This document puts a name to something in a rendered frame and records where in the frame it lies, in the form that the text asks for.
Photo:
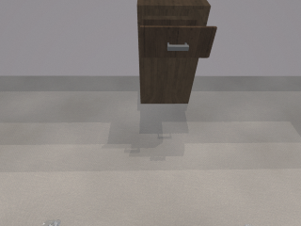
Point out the drawer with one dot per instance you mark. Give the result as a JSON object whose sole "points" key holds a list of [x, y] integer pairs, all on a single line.
{"points": [[156, 33]]}

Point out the cabinet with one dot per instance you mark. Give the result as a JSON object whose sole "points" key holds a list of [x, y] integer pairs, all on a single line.
{"points": [[168, 80]]}

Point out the handle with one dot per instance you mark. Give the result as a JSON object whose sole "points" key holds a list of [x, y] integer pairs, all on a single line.
{"points": [[178, 47]]}

